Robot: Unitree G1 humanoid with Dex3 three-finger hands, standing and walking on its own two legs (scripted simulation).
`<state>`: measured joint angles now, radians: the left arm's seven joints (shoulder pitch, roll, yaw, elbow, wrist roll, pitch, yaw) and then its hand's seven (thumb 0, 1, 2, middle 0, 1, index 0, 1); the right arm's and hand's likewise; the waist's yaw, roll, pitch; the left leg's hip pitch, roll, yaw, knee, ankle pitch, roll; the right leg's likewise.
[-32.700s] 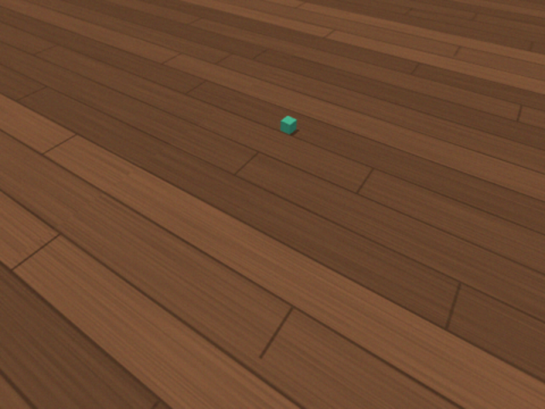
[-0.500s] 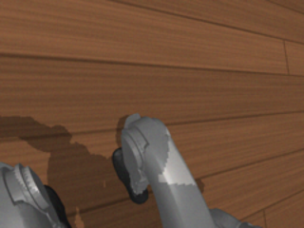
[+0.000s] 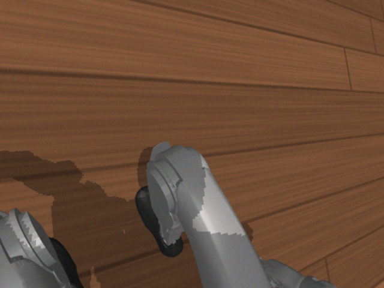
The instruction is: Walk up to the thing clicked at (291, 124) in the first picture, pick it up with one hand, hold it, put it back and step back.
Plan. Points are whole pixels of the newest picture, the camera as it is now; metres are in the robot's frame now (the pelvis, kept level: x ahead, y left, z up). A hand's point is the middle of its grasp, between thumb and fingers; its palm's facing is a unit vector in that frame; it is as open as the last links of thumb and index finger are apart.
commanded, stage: open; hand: left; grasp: from above
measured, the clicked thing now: out of the picture +0.40 +0.33 -0.28
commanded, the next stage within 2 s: withdraw in 1.02 s
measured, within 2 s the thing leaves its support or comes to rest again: rests again in 0.18 s
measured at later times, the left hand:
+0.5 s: hand out of the picture +0.40 +0.33 -0.25, palm faces +0.00 -0.46 -0.89, open 11.2 cm
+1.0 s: hand out of the picture +0.40 +0.33 -0.25, palm faces -0.01 -0.46 -0.89, open 13.1 cm
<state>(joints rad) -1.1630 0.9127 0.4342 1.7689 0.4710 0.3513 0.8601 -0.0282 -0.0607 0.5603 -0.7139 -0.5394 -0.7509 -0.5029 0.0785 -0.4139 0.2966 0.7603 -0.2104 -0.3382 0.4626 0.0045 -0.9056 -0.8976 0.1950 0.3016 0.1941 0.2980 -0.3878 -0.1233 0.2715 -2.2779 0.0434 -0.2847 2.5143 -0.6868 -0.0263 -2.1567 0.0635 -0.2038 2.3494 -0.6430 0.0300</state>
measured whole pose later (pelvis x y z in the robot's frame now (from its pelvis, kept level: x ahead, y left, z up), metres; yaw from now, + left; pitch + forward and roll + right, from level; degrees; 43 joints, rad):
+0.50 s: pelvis +0.00 +0.00 +0.00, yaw +0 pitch +24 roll -13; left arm -1.15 0.92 0.42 1.76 0.45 0.36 0.85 -0.01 -0.11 0.80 -0.47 -0.67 -0.44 -0.71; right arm 0.07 -0.41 0.31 0.75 -0.20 -0.34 0.46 0.00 -0.89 -0.89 0.20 0.30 0.19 0.30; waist -0.38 -0.13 0.28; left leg -2.27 0.04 -0.29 2.52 -0.69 -0.03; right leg -2.15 0.06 -0.21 2.36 -0.65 0.03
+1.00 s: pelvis +0.00 +0.00 +0.00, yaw +0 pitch +25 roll -14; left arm -1.15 0.91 0.41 1.74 0.45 0.37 0.86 0.00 -0.33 0.92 -0.23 -0.83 -0.20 -0.86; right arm 0.08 -0.41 0.30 0.77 -0.20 -0.35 0.46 0.00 -0.89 -0.89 0.20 0.30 0.20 0.30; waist -0.38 -0.13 0.26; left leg -2.27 0.04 -0.30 2.51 -0.70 -0.03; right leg -2.15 0.06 -0.21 2.34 -0.66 0.02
